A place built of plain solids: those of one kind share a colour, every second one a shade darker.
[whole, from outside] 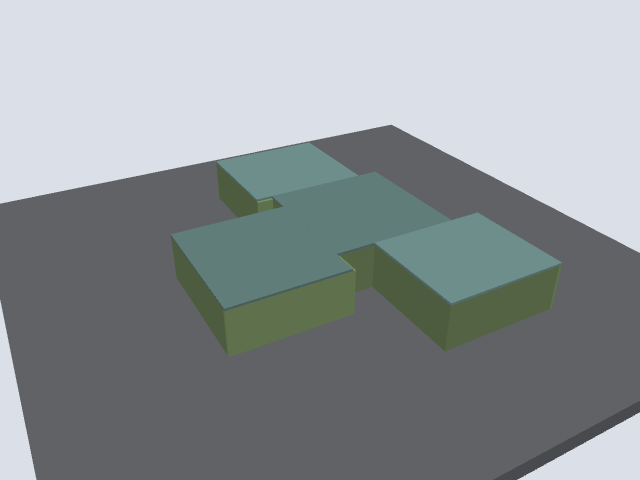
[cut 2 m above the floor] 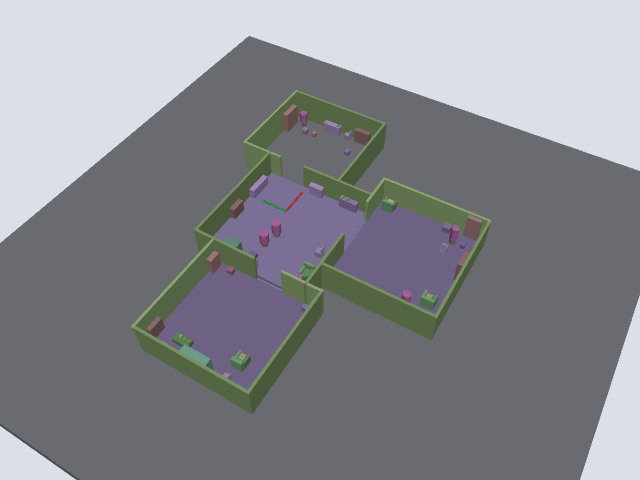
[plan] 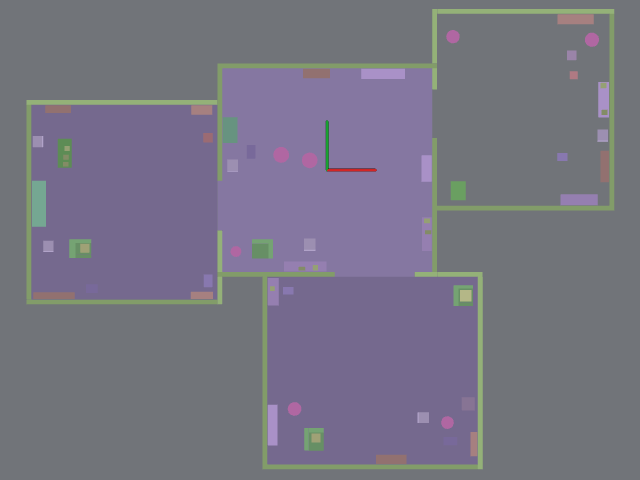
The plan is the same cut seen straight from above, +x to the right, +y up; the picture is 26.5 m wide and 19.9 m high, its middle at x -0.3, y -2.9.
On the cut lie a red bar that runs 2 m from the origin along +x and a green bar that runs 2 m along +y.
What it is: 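A storey of a house; a hub and three side rooms behind broad openings; the side rooms' floors lie 0.53 m, 0.202 m and not at all below the hub's; a bare drop, one riser, a flush line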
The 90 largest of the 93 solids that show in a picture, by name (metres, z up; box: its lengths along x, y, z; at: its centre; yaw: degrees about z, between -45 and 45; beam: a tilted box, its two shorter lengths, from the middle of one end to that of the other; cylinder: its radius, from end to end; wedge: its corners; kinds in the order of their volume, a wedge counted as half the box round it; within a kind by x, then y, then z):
{
 "floor_1": {"box": [7.71, 8.08, 0.37], "at": [-8.41, -1.33, 0.14]},
 "floor_2": {"box": [0.2, 2.06, 0.37], "at": [-4.45, -1.47, 0.14]},
 "floor_3": {"box": [8.71, 8.45, 0.58], "at": [0.0, 0.0, 0.24]},
 "floor_4": {"box": [8.73, 7.79, 0.58], "at": [1.88, -8.32, 0.24]},
 "floor_5": {"box": [3.31, 0.2, 0.58], "at": [1.97, -4.32, 0.24]},
 "wall_1": {"box": [0.2, 8.08, 3.19], "at": [-12.37, -1.33, 1.54]},
 "wall_2": {"box": [7.91, 0.2, 3.19], "at": [-8.51, -5.47, 1.54]},
 "wall_3": {"box": [7.91, 0.2, 3.19], "at": [-8.51, 2.81, 1.54]},
 "wall_4": {"box": [0.2, 1.15, 3.19], "at": [-4.45, -5.0, 1.54]},
 "wall_5": {"box": [0.2, 1.72, 3.19], "at": [-4.45, -3.36, 1.54]},
 "wall_6": {"box": [0.2, 4.67, 3.19], "at": [-4.45, 1.89, 1.54]},
 "wall_7": {"box": [0.2, 7.99, 3.19], "at": [-2.59, -8.42, 1.54]},
 "wall_8": {"box": [4.87, 0.2, 3.19], "at": [-2.12, -4.32, 1.54]},
 "wall_9": {"box": [9.11, 0.2, 3.19], "at": [0.0, 4.32, 1.54]},
 "wall_10": {"box": [8.73, 0.2, 3.19], "at": [1.88, -12.31, 1.54]},
 "wall_11": {"box": [0.93, 0.2, 3.19], "at": [4.09, -4.32, 1.54]},
 "wall_12": {"box": [0.2, 5.55, 3.19], "at": [4.45, -1.45, 1.54]},
 "wall_13": {"box": [0.2, 0.88, 3.19], "at": [4.45, 3.78, 1.54]},
 "wall_14": {"box": [0.2, 2.26, 3.19], "at": [4.45, 5.55, 1.54]},
 "wall_15": {"box": [1.89, 0.2, 3.19], "at": [5.5, -4.32, 1.54]},
 "wall_16": {"box": [0.2, 7.99, 3.19], "at": [6.34, -8.42, 1.54]},
 "wall_17": {"box": [7.35, 0.2, 3.19], "at": [8.23, -1.58, 1.54]},
 "wall_18": {"box": [7.35, 0.2, 3.19], "at": [8.23, 6.58, 1.54]},
 "wall_19": {"box": [0.2, 7.96, 3.19], "at": [11.8, 2.5, 1.54]},
 "roof_1": {"box": [7.91, 8.48, 0.16], "at": [-8.51, -1.33, 3.22]},
 "roof_2": {"box": [9.11, 8.85, 0.16], "at": [0.0, 0.0, 3.22]},
 "roof_3": {"box": [9.13, 7.99, 0.16], "at": [1.88, -8.42, 3.22]},
 "roof_4": {"box": [7.35, 8.36, 0.16], "at": [8.23, 2.5, 3.22]},
 "case_1": {"box": [1.73, 0.29, 1.34], "at": [-11.33, -5.21, 0.99]},
 "case_2": {"box": [1.08, 0.32, 1.08], "at": [-11.16, 2.53, 0.86]},
 "case_3": {"box": [0.93, 0.31, 1.36], "at": [-5.2, -5.2, 1.0]},
 "case_4": {"box": [0.88, 0.4, 1.32], "at": [-5.2, 2.49, 0.98]},
 "case_5": {"box": [1.11, 0.4, 0.94], "at": [-0.45, 4.0, 1.0]},
 "case_6": {"box": [1.27, 0.39, 1.67], "at": [2.66, -12.0, 1.36]},
 "case_7": {"box": [0.28, 1.02, 1.89], "at": [6.08, -11.36, 1.47]},
 "case_8": {"box": [1.51, 0.42, 1.75], "at": [10.3, 6.25, 0.83]},
 "case_9": {"box": [0.36, 1.31, 1.27], "at": [11.5, 0.15, 0.58]},
 "sideboard_1": {"box": [0.4, 1.69, 0.87], "at": [-2.26, -10.57, 0.96]},
 "sideboard_2": {"box": [0.46, 1.13, 0.8], "at": [-2.24, -5.04, 0.92]},
 "sideboard_3": {"box": [1.76, 0.42, 0.7], "at": [-0.91, -4.0, 0.88]},
 "sideboard_4": {"box": [1.82, 0.43, 0.75], "at": [2.32, 3.99, 0.9]},
 "sideboard_5": {"box": [0.42, 1.1, 0.87], "at": [4.12, 0.07, 0.96]},
 "sideboard_6": {"box": [0.4, 1.4, 0.82], "at": [4.13, -2.66, 0.94]},
 "sideboard_7": {"box": [1.55, 0.45, 0.83], "at": [10.44, -1.23, 0.37]},
 "sideboard_8": {"box": [0.45, 1.48, 0.85], "at": [11.46, 2.92, 0.37]},
 "wardrobe_1": {"box": [0.59, 1.92, 1.94], "at": [-11.95, -1.4, 1.3]},
 "wardrobe_2": {"box": [0.61, 1.06, 1.93], "at": [-4.03, 1.65, 1.49]},
 "armchair_1": {"box": [0.26, 0.78, 0.91], "at": [-10.56, -3.26, 0.78]},
 "armchair_2": {"box": [0.65, 0.15, 0.62], "at": [-10.11, -3.57, 0.63]},
 "armchair_3": {"box": [0.65, 0.48, 0.45], "at": [-10.11, -3.26, 0.55]},
 "armchair_4": {"box": [0.65, 0.15, 0.62], "at": [-10.11, -2.95, 0.63]},
 "armchair_5": {"box": [0.69, 0.19, 0.61], "at": [-2.78, -3.57, 0.83]},
 "armchair_6": {"box": [0.69, 0.43, 0.42], "at": [-2.78, -3.26, 0.74]},
 "armchair_7": {"box": [0.69, 0.19, 0.61], "at": [-2.78, -2.96, 0.83]},
 "armchair_8": {"box": [0.19, 0.8, 0.87], "at": [-2.34, -3.26, 0.96]},
 "armchair_9": {"box": [0.19, 0.94, 0.84], "at": [-0.86, -11.16, 0.94]},
 "armchair_10": {"box": [0.61, 0.19, 0.7], "at": [-0.45, -11.54, 0.87]},
 "armchair_11": {"box": [0.61, 0.56, 0.46], "at": [-0.45, -11.16, 0.75]},
 "armchair_12": {"box": [0.61, 0.19, 0.7], "at": [-0.45, -10.79, 0.87]},
 "armchair_13": {"box": [0.2, 0.87, 0.91], "at": [5.34, -5.21, 0.98]},
 "armchair_14": {"box": [0.6, 0.14, 0.56], "at": [5.74, -5.57, 0.81]},
 "armchair_15": {"box": [0.6, 0.6, 0.42], "at": [5.74, -5.21, 0.73]},
 "armchair_16": {"box": [0.6, 0.14, 0.56], "at": [5.74, -4.84, 0.81]},
 "bush_1": {"cylinder": 0.22, "from": [-3.79, -3.38, 0.85], "to": [-3.79, -3.38, 1.78]},
 "bush_2": {"cylinder": 0.33, "from": [-1.91, 0.63, 0.93], "to": [-1.91, 0.63, 1.79]},
 "bush_3": {"cylinder": 0.28, "from": [-1.36, -9.9, 0.81], "to": [-1.36, -9.9, 1.6]},
 "bush_4": {"cylinder": 0.32, "from": [-0.73, 0.4, 0.86], "to": [-0.73, 0.4, 1.82]},
 "bush_5": {"cylinder": 0.26, "from": [4.98, -10.47, 0.97], "to": [4.98, -10.47, 2.02]},
 "bush_6": {"cylinder": 0.28, "from": [5.21, 5.53, 0.39], "to": [5.21, 5.53, 1.21]},
 "bush_7": {"cylinder": 0.29, "from": [10.98, 5.4, 0.4], "to": [10.98, 5.4, 1.29]},
 "chair_1": {"box": [0.38, 0.47, 0.46], "at": [-12.02, 1.18, 0.55]},
 "chair_2": {"box": [0.42, 0.43, 0.44], "at": [-11.56, -3.14, 0.54]},
 "chair_3": {"box": [0.45, 0.46, 0.45], "at": [-3.92, 0.21, 0.75]},
 "chair_4": {"box": [0.48, 0.47, 0.45], "at": [-0.73, -3.07, 0.75]},
 "chair_5": {"box": [0.43, 0.45, 0.46], "at": [4.0, -10.26, 0.76]},
 "chair_6": {"box": [0.44, 0.46, 0.45], "at": [11.42, 1.45, 0.18]},
 "lowtable_1": {"box": [0.58, 1.21, 0.36], "at": [-10.88, 0.7, 0.51]},
 "lowtable_2": {"box": [0.63, 0.79, 0.48], "at": [5.43, -0.86, 0.19]},
 "toybox_1": {"box": [0.49, 0.36, 0.3], "at": [-9.75, -4.92, 0.47]},
 "toybox_2": {"box": [0.37, 0.53, 0.38], "at": [-4.94, -4.6, 0.51]},
 "toybox_3": {"box": [0.36, 0.57, 0.36], "at": [-3.16, 0.76, 0.7]},
 "toybox_4": {"box": [0.44, 0.32, 0.36], "at": [-1.61, -5.0, 0.71]},
 "toybox_5": {"box": [0.57, 0.34, 0.27], "at": [5.11, -11.24, 0.66]},
 "toybox_6": {"box": [0.43, 0.34, 0.36], "at": [9.75, 0.54, 0.13]},
 "pouf_1": {"box": [0.55, 0.55, 0.44], "at": [5.85, -9.69, 0.75]},
 "pouf_2": {"box": [0.4, 0.4, 0.5], "at": [10.14, 4.75, 0.2]},
 "basket_1": {"box": [0.39, 0.39, 0.37], "at": [-4.94, 1.34, 0.51]},
 "basket_2": {"box": [0.34, 0.34, 0.42], "at": [10.22, 3.93, 0.16]},
 "cushion_1": {"box": [0.38, 0.38, 0.16], "at": [-0.47, -11.11, 1.06]},
 "cushion_2": {"box": [0.48, 0.48, 0.15], "at": [5.75, -5.21, 1.01]}
}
